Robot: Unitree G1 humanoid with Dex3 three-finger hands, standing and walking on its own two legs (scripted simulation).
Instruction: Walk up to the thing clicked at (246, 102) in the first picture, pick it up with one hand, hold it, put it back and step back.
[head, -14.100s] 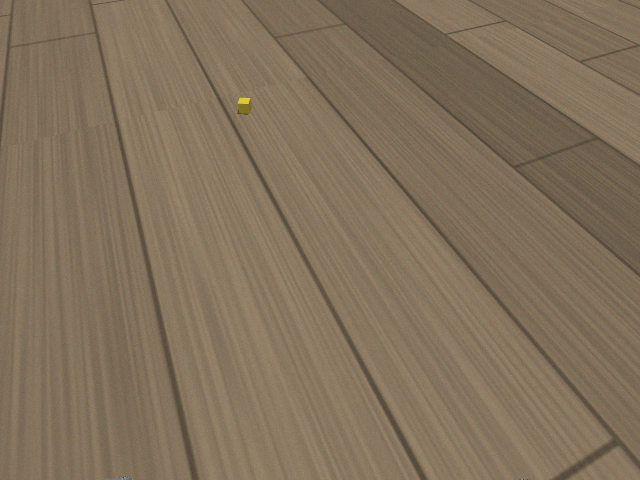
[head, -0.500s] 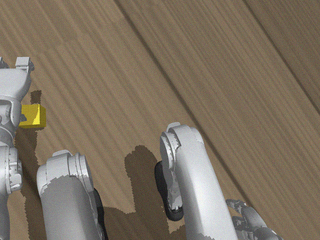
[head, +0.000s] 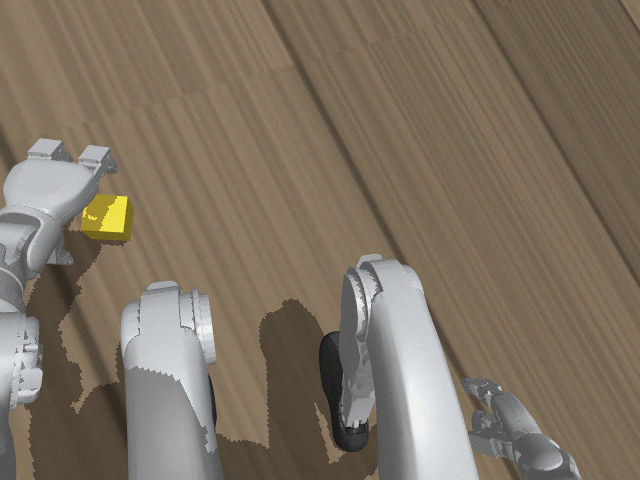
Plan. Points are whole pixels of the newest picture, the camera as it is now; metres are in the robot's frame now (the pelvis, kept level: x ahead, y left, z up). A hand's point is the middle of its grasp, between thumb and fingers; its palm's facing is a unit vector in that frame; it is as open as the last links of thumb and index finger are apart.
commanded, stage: approach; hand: left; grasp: from above
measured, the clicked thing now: (109, 218) +0.46 +0.26 -0.30
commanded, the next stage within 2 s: close in in 0.04 s
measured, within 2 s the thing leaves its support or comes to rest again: neither
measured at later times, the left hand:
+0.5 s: hand (78, 200) +0.46 +0.28 -0.21, palm faces -0.52 -0.02 -0.85, open 13.9 cm
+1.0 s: hand (93, 218) +0.44 +0.26 -0.23, palm faces -0.46 +0.01 -0.89, open 14.0 cm
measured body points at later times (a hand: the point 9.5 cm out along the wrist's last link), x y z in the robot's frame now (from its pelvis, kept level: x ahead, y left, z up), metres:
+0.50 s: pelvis +0.01 -0.01 -0.02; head +0.26 +0.05 +0.34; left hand +0.48 +0.28 -0.16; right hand +0.02 -0.28 -0.12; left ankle +0.08 +0.12 -0.30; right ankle +0.11 -0.14 -0.30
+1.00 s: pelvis +0.01 -0.01 -0.03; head +0.25 +0.08 +0.34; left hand +0.46 +0.26 -0.18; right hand +0.08 -0.29 -0.12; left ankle +0.08 +0.12 -0.30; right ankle +0.11 -0.14 -0.30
